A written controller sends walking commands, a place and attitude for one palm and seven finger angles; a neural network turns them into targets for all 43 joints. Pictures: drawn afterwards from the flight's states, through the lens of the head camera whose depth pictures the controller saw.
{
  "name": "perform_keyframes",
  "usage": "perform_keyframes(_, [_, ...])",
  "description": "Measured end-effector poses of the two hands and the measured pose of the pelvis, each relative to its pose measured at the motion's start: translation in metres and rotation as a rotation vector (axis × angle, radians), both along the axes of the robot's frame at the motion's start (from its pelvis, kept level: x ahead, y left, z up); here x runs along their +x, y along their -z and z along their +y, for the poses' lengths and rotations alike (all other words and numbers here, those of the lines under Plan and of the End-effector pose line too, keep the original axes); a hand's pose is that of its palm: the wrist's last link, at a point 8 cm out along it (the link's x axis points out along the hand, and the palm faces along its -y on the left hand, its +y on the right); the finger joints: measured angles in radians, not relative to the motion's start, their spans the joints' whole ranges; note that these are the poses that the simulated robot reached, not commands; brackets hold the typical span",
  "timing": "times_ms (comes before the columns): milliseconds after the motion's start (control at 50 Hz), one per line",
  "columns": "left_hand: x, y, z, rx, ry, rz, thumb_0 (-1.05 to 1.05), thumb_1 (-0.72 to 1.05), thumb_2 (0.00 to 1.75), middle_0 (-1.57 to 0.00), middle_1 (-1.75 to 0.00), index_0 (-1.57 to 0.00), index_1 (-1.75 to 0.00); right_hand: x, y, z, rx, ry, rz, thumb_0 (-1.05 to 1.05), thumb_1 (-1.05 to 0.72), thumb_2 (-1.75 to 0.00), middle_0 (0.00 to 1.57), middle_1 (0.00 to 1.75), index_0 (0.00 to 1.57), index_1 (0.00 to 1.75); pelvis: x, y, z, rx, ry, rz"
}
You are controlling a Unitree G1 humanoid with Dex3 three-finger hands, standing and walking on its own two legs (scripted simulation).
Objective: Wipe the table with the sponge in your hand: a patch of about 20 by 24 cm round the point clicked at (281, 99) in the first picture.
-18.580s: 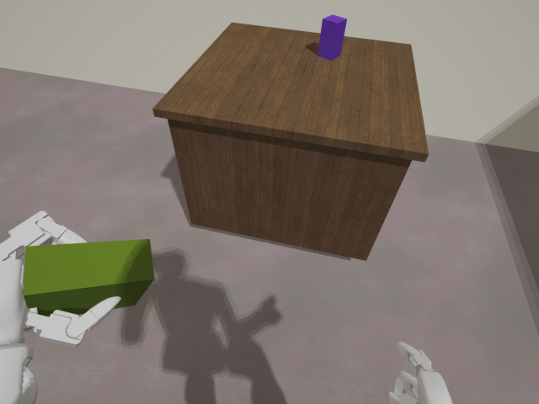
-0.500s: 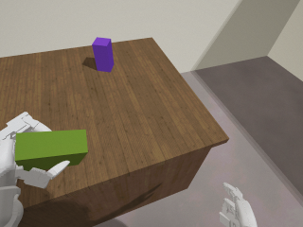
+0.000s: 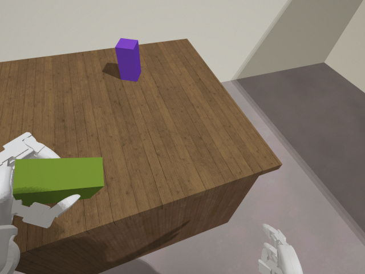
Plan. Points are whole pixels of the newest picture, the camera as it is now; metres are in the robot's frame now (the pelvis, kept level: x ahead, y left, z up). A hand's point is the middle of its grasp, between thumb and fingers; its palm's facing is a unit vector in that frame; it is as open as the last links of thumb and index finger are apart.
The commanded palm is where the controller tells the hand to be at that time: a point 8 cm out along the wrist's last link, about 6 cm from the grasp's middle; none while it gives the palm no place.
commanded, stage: look again from close up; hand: left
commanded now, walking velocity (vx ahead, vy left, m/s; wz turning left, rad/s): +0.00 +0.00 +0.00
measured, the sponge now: (71, 181) +0.23 +0.22 +0.13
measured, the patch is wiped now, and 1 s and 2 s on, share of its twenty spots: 0.00 0.00 0.00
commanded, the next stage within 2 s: shuffle to correct the standing spot in 0.22 s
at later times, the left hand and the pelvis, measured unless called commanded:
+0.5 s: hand (48, 179) +0.22 +0.24 +0.15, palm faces +0.36 -0.86 -0.37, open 9.2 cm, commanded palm +0.16 +0.27 +0.17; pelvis +0.00 -0.01 +0.00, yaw +0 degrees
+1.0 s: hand (101, 166) +0.25 +0.17 +0.15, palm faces +0.31 -0.86 -0.40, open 9.2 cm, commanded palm +0.19 +0.21 +0.17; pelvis +0.03 -0.07 -0.01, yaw -1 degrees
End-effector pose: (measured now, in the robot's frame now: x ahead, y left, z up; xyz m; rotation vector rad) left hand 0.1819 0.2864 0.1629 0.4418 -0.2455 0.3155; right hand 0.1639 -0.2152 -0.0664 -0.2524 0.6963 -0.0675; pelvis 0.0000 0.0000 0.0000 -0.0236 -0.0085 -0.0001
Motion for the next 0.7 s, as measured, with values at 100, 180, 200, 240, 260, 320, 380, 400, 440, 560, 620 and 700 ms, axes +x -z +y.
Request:
perform_keyframes(100, [0.001,-0.002,0.001,0.008,0.007,-0.005,0.00,-0.42,1.04,-0.82,-1.37,-0.83,-1.38,0.001,-0.001,-0.002,-0.004,0.009,-0.008,0.02,-0.90,-0.90,0.20,0.30,0.21,0.30,0.001,0.000,0.001,0.000,0.002,0.000])
perform_keyframes(180, [0.000,-0.003,0.001,0.009,0.008,-0.004,0.00,-0.42,1.04,-0.82,-1.37,-0.83,-1.38,0.004,-0.003,-0.004,-0.008,0.014,-0.017,0.02,-0.90,-0.90,0.20,0.30,0.21,0.30,0.001,0.000,0.002,0.000,0.002,0.000])
perform_keyframes(200, [0.000,-0.002,0.001,0.008,0.007,-0.002,0.00,-0.42,1.04,-0.82,-1.37,-0.83,-1.38,0.004,-0.004,-0.004,-0.009,0.014,-0.020,0.02,-0.90,-0.90,0.20,0.30,0.21,0.30,0.001,0.000,0.001,0.000,0.002,0.001])
perform_keyframes(240, [-0.001,-0.002,0.001,0.006,0.003,0.001,0.00,-0.42,1.04,-0.82,-1.37,-0.83,-1.38,0.006,-0.004,-0.005,-0.011,0.016,-0.024,0.02,-0.90,-0.90,0.20,0.30,0.21,0.30,0.001,0.000,0.001,0.000,0.002,0.001])
perform_keyframes(260, [-0.001,-0.001,0.001,0.005,0.002,0.003,0.00,-0.42,1.04,-0.82,-1.37,-0.83,-1.38,0.006,-0.005,-0.006,-0.012,0.016,-0.025,0.02,-0.90,-0.90,0.20,0.30,0.21,0.30,0.001,0.000,0.001,0.000,0.003,0.001])
perform_keyframes(320, [-0.001,0.000,0.000,-0.001,-0.002,0.004,0.00,-0.42,1.04,-0.82,-1.37,-0.83,-1.38,0.008,-0.005,-0.007,-0.014,0.014,-0.028,0.02,-0.90,-0.90,0.20,0.30,0.21,0.30,0.002,0.000,0.000,0.000,0.002,0.001])
perform_keyframes(380, [-0.001,-0.001,-0.001,-0.001,-0.003,0.004,0.00,-0.42,1.04,-0.82,-1.37,-0.83,-1.38,0.009,-0.005,-0.007,-0.014,0.014,-0.029,0.02,-0.90,-0.90,0.20,0.30,0.21,0.30,0.002,0.000,-0.001,0.000,0.001,0.001])
perform_keyframes(400, [-0.001,-0.001,-0.001,-0.002,-0.003,0.003,0.00,-0.42,1.04,-0.82,-1.37,-0.83,-1.38,0.009,-0.005,-0.008,-0.013,0.014,-0.028,0.02,-0.90,-0.90,0.20,0.30,0.21,0.30,0.002,0.000,-0.001,0.001,0.002,0.001])
perform_keyframes(440, [-0.001,-0.001,-0.002,-0.003,-0.005,0.002,0.00,-0.42,1.04,-0.82,-1.37,-0.83,-1.38,0.009,-0.005,-0.008,-0.010,0.014,-0.027,0.02,-0.90,-0.90,0.20,0.30,0.21,0.30,0.002,0.000,-0.003,0.003,0.004,0.001])
perform_keyframes(560, [0.004,-0.001,-0.009,-0.010,-0.013,-0.002,0.00,-0.42,1.04,-0.82,-1.37,-0.83,-1.38,0.010,-0.003,-0.012,0.005,0.015,-0.020,0.02,-0.90,-0.90,0.20,0.30,0.21,0.30,0.005,0.000,-0.011,0.010,0.007,0.004])
perform_keyframes(620, [0.009,-0.001,-0.016,-0.012,-0.009,-0.003,0.00,-0.42,1.04,-0.82,-1.37,-0.83,-1.38,0.010,-0.001,-0.016,0.014,0.019,-0.014,0.02,-0.90,-0.90,0.20,0.30,0.21,0.30,0.008,0.001,-0.017,0.011,0.005,0.007])
perform_keyframes(700, [0.015,-0.003,-0.029,-0.007,0.002,0.002,0.00,-0.42,1.04,-0.82,-1.37,-0.83,-1.38,0.011,0.002,-0.027,0.023,0.028,-0.005,0.02,-0.90,-0.90,0.20,0.30,0.21,0.30,0.013,0.002,-0.028,0.009,0.006,0.011])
